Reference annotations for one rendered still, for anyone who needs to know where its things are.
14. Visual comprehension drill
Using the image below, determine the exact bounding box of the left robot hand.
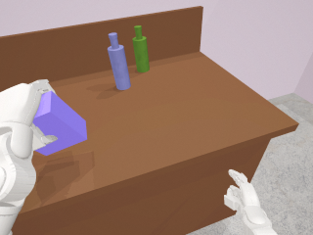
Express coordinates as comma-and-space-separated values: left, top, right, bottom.
0, 79, 58, 151

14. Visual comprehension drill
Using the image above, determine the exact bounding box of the left robot forearm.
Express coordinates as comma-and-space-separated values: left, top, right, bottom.
0, 121, 36, 235

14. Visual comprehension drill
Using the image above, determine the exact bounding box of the right robot forearm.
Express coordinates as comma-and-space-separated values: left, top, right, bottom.
242, 205, 278, 235

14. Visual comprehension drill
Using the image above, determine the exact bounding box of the sponge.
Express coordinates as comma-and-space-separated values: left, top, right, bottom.
33, 90, 87, 156

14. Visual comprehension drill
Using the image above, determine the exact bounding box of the right robot hand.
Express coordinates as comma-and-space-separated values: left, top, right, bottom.
224, 169, 261, 213

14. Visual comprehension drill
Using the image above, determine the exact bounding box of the table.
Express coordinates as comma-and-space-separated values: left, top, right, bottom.
0, 6, 299, 235

